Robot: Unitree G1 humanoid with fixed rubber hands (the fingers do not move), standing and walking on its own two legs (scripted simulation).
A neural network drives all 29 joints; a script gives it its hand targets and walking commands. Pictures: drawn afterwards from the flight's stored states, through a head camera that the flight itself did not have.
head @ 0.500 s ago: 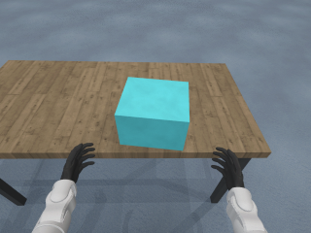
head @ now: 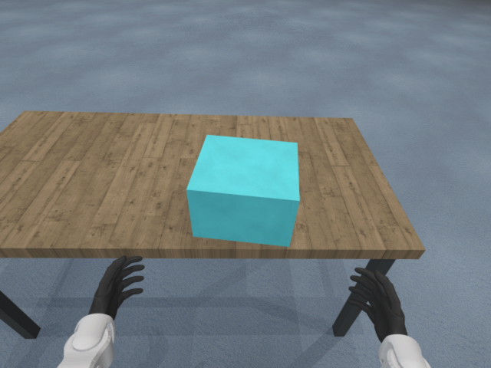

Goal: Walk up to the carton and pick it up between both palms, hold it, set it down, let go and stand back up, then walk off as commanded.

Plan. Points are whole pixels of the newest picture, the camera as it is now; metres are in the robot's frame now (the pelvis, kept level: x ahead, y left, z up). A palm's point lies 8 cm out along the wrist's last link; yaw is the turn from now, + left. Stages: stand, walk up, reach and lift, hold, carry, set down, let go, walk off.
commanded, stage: set down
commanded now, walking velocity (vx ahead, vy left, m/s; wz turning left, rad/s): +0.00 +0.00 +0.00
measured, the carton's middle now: (246, 188) +0.57 +0.01 -0.04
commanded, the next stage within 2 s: let go in 1.60 s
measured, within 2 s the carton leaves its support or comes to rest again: neither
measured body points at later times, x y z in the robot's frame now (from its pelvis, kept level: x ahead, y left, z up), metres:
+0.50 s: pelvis +0.01 +0.00 +0.00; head -0.01 +0.01 +0.45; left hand +0.23 +0.24 -0.03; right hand +0.21 -0.22 -0.02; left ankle +0.01 +0.11 -0.74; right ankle +0.05 -0.13 -0.74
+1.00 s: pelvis +0.01 +0.00 +0.00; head +0.02 +0.00 +0.45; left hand +0.22 +0.23 -0.05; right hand +0.20 -0.22 -0.05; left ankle +0.01 +0.11 -0.74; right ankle +0.05 -0.13 -0.74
